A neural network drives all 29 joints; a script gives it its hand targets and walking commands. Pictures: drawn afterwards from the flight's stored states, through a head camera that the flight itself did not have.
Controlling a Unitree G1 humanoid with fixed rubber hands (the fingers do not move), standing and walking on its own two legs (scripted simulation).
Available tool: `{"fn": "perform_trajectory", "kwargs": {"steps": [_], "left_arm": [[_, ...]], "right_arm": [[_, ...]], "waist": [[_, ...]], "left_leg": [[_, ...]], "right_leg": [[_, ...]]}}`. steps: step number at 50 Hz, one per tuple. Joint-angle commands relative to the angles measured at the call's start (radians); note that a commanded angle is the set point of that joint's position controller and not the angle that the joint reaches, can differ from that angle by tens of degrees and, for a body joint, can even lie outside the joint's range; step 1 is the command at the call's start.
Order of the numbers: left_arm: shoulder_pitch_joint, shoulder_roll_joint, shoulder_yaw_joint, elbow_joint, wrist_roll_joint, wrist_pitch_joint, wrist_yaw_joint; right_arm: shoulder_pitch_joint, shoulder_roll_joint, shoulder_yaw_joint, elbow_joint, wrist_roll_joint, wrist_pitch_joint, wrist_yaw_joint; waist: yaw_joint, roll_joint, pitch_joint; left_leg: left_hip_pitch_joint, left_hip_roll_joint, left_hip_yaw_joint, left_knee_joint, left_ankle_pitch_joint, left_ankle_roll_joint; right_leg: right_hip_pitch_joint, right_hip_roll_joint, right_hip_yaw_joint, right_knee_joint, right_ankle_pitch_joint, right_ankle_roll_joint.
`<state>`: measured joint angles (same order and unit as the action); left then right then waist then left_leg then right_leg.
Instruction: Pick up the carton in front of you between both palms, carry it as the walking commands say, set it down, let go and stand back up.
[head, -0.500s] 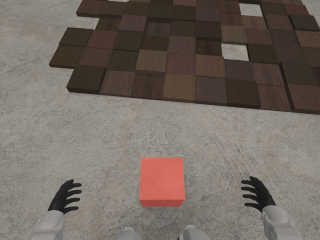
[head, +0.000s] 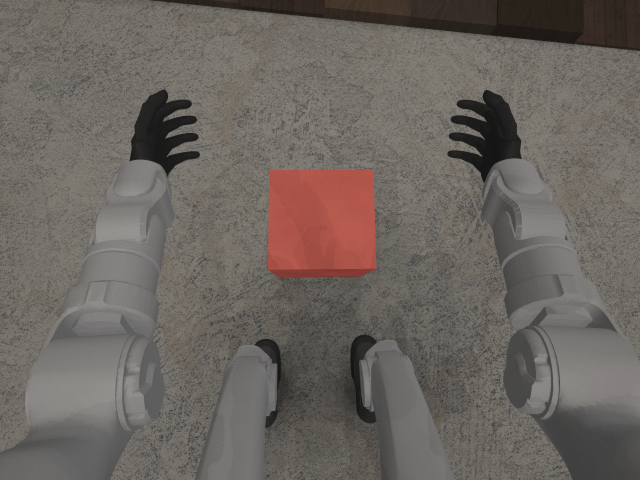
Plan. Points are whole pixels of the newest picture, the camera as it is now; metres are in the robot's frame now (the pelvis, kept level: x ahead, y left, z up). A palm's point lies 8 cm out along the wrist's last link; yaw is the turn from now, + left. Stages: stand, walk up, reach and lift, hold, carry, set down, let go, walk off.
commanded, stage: reach and lift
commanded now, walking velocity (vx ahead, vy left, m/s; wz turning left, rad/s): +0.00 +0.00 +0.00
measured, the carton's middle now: (320, 230) +0.48 -0.01 -0.52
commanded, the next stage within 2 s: none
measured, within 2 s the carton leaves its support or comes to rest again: leaves its support in 1.76 s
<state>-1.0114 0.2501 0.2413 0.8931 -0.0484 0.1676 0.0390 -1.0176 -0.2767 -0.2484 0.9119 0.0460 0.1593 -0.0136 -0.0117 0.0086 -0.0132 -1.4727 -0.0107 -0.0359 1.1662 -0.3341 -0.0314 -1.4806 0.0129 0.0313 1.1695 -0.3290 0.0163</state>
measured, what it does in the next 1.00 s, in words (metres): lowers itself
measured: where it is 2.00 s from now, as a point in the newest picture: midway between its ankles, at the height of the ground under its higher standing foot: (316, 396)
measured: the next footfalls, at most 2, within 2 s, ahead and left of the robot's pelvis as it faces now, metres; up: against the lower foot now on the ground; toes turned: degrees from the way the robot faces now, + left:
none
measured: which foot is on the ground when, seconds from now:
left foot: down 0.00-1.00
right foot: down 0.00-1.00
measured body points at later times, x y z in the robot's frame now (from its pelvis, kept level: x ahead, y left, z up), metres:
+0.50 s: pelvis +0.01 +0.00 -0.14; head +0.35 +0.00 +0.16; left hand +0.50 +0.19 -0.31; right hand +0.49 -0.21 -0.31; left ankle +0.09 +0.13 -0.61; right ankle +0.09 -0.12 -0.61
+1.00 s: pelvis -0.03 +0.00 -0.27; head +0.34 +0.00 -0.02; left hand +0.50 +0.18 -0.47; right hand +0.50 -0.20 -0.47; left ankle +0.09 +0.13 -0.61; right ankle +0.09 -0.12 -0.61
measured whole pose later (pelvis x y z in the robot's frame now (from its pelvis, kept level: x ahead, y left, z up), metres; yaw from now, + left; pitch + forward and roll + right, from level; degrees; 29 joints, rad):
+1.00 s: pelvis -0.03 +0.00 -0.27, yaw +0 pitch +38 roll +0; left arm -1.34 0.34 0.06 1.09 -0.23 0.01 0.13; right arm -1.33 -0.37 -0.09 1.11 0.23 0.00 -0.10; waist -0.01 0.01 0.33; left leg -2.28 -0.05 -0.04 2.16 -0.54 -0.06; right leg -2.29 0.03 0.04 2.16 -0.53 0.04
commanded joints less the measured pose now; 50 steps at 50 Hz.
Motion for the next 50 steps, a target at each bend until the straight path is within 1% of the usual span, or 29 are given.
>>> {"fn": "perform_trajectory", "kwargs": {"steps": [1,4,7,12,16,20,22,25,28,30,33,35,37,40,43,46,47,48,50], "left_arm": [[-0.269,0.108,0.044,-0.062,0.031,-0.02,0.002],[-0.262,0.088,0.079,-0.04,0.075,-0.047,-0.002],[-0.239,0.065,0.104,-0.036,0.106,-0.082,-0.005],[-0.168,0.03,0.105,-0.03,0.112,-0.129,0.001],[-0.143,0.031,0.063,-0.05,0.069,-0.157,0.017],[-0.144,0.064,-0.01,-0.123,-0.007,-0.166,0.04],[-0.155,0.084,-0.04,-0.157,-0.043,-0.162,0.051],[-0.191,0.108,-0.072,-0.196,-0.08,-0.151,0.063],[-0.24,0.123,-0.087,-0.202,-0.102,-0.133,0.072],[-0.274,0.13,-0.09,-0.168,-0.109,-0.123,0.077],[-0.338,0.135,-0.091,-0.086,-0.115,-0.117,0.08],[-0.385,0.142,-0.093,-0.029,-0.118,-0.119,0.081],[-0.427,0.152,-0.096,0.023,-0.122,-0.126,0.08],[-0.479,0.169,-0.109,0.088,-0.132,-0.141,0.08],[-0.527,0.187,-0.127,0.12,-0.149,-0.159,0.08],[-0.57,0.207,-0.153,0.105,-0.176,-0.177,0.087],[-0.581,0.215,-0.165,0.091,-0.183,-0.182,0.09],[-0.596,0.215,-0.167,0.08,-0.184,-0.184,0.094],[-0.595,0.212,-0.17,0.079,-0.193,-0.186,0.098]], "right_arm": [[-0.261,-0.116,-0.043,-0.064,-0.034,-0.018,-0.005],[-0.257,-0.083,-0.075,-0.055,-0.067,-0.043,-0.003],[-0.235,-0.051,-0.102,-0.058,-0.091,-0.079,-0.001],[-0.162,-0.015,-0.111,-0.051,-0.103,-0.126,-0.007],[-0.131,-0.025,-0.082,-0.065,-0.066,-0.155,-0.019],[-0.123,-0.082,-0.028,-0.126,0.006,-0.168,-0.034],[-0.131,-0.109,0.005,-0.153,0.045,-0.166,-0.04],[-0.167,-0.137,0.044,-0.185,0.091,-0.157,-0.049],[-0.223,-0.156,0.065,-0.191,0.116,-0.141,-0.056],[-0.263,-0.161,0.069,-0.159,0.122,-0.131,-0.059],[-0.333,-0.164,0.072,-0.08,0.127,-0.123,-0.063],[-0.38,-0.171,0.075,-0.024,0.128,-0.125,-0.066],[-0.42,-0.179,0.08,0.028,0.13,-0.131,-0.069],[-0.47,-0.191,0.093,0.095,0.138,-0.145,-0.074],[-0.516,-0.205,0.111,0.13,0.152,-0.162,-0.079],[-0.559,-0.227,0.135,0.114,0.177,-0.179,-0.089],[-0.578,-0.234,0.135,0.087,0.184,-0.183,-0.093],[-0.596,-0.243,0.144,0.076,0.192,-0.186,-0.095],[-0.6,-0.239,0.162,0.077,0.206,-0.188,-0.096]], "waist": [[-0.014,-0.01,-0.941],[-0.009,-0.011,-0.949],[-0.004,-0.013,-0.93],[-0.002,-0.021,-0.919],[-0.009,-0.014,-0.972],[-0.019,0.002,-1.149],[-0.02,0.01,-1.214],[-0.016,0.018,-1.246],[-0.012,0.012,-1.228],[-0.011,0.001,-1.151],[-0.011,-0.011,-1.018],[-0.012,-0.012,-0.95],[-0.011,-0.009,-0.902],[-0.012,-0.005,-0.855],[-0.013,0.0,-0.849],[-0.015,0.0,-0.926],[-0.023,0.004,-0.946],[-0.011,0.011,-0.936],[-0.006,0.003,-0.927]], "left_leg": [[0.396,-0.056,0.083,-0.114,-0.01,-0.016],[0.345,-0.065,0.083,-0.096,0.045,-0.016],[0.268,-0.066,0.079,-0.049,0.104,-0.017],[0.081,-0.064,0.073,0.097,0.194,-0.023],[-0.015,-0.066,0.067,0.24,0.272,-0.026],[0.021,-0.068,0.064,0.387,0.382,-0.03],[0.043,-0.065,0.068,0.452,0.398,-0.034],[0.03,-0.062,0.081,0.526,0.351,-0.037],[-0.014,-0.056,0.091,0.575,0.254,-0.034],[-0.08,-0.051,0.095,0.598,0.156,-0.032],[-0.173,-0.04,0.095,0.633,0.02,-0.029],[-0.21,-0.032,0.09,0.66,-0.036,-0.027],[-0.234,-0.025,0.083,0.689,-0.066,-0.025],[-0.255,-0.017,0.073,0.732,-0.076,-0.025],[-0.258,-0.012,0.066,0.777,-0.051,-0.026],[-0.227,-0.011,0.068,0.823,0.002,-0.027],[-0.208,-0.01,0.066,0.83,0.006,-0.025],[-0.232,-0.015,0.073,0.836,0.01,-0.026],[-0.242,-0.018,0.076,0.853,0.052,-0.025]], "right_leg": [[0.46,0.044,-0.073,-0.127,0.014,0.032],[0.424,0.049,-0.069,-0.106,0.077,0.033],[0.347,0.052,-0.064,-0.058,0.144,0.033],[0.194,0.051,-0.05,0.092,0.254,0.039],[0.088,0.051,-0.045,0.235,0.329,0.041],[0.058,0.049,-0.053,0.378,0.413,0.04],[0.039,0.046,-0.061,0.44,0.418,0.04],[0.008,0.043,-0.072,0.515,0.37,0.04],[-0.022,0.04,-0.084,0.567,0.28,0.04],[-0.066,0.034,-0.087,0.591,0.187,0.041],[-0.15,0.022,-0.085,0.621,0.048,0.039],[-0.203,0.014,-0.08,0.644,-0.016,0.037],[-0.238,0.007,-0.074,0.67,-0.052,0.035],[-0.266,-0.001,-0.065,0.713,-0.066,0.035],[-0.264,-0.007,-0.057,0.76,-0.04,0.034],[-0.209,-0.008,-0.055,0.805,0.022,0.032],[-0.216,-0.005,-0.06,0.813,0.031,0.033],[-0.211,-0.003,-0.056,0.82,0.032,0.028],[-0.187,-0.001,-0.053,0.843,0.078,0.028]]}}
